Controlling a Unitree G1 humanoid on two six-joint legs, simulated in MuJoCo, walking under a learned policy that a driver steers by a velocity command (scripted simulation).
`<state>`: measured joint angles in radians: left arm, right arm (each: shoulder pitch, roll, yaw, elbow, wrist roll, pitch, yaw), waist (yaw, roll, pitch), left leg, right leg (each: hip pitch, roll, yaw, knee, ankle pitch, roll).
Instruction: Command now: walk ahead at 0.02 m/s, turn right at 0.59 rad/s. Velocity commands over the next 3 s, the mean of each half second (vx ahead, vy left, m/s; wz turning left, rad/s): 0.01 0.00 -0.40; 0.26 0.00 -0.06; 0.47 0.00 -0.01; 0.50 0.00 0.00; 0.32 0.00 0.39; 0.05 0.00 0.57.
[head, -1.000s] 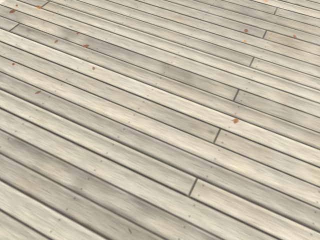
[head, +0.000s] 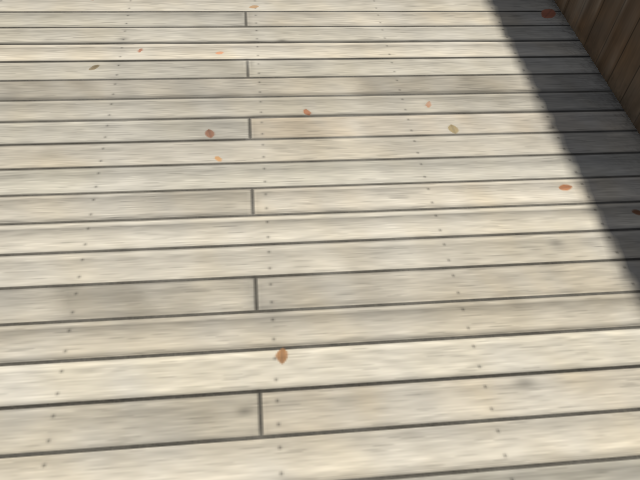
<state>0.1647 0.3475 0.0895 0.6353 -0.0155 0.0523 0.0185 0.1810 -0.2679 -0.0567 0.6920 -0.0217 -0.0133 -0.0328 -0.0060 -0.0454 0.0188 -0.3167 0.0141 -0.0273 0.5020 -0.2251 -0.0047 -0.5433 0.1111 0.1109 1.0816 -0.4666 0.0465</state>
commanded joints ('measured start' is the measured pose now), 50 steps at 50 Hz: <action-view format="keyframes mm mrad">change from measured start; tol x32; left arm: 1 36 63 25 -52 -9 10 1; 42 -157 -47 -27 -12 0 -134 -56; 50 310 206 49 102 9 -113 -28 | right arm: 1 -48 -138 -36 -76 8 0 -13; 50 147 -29 10 25 25 -64 27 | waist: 1 15 184 -63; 12 14 235 -108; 15 -8 -261 -138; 36 -73 295 129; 50 131 -230 -162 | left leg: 1 169 221 -144 -146 412 183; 12 168 267 -26 -53 364 168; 16 -261 54 10 523 -454 -79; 20 -216 59 -19 572 -238 -86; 31 173 -3 67 0 -65 -9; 37 233 371 -544 -359 -472 280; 45 127 199 -130 -315 -74 179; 48 5 184 -91 -165 -16 133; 50 -325 0 83 475 -181 2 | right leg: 1 -105 -67 -41 112 51 48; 11 190 -102 -164 -455 131 -12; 15 581 -482 319 -700 906 -307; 27 387 -317 109 -716 601 -282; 32 158 -228 148 -717 -203 -189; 39 -271 -166 -58 -114 1 -100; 48 468 -80 -193 -552 282 -90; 50 800 -424 367 -742 38 -260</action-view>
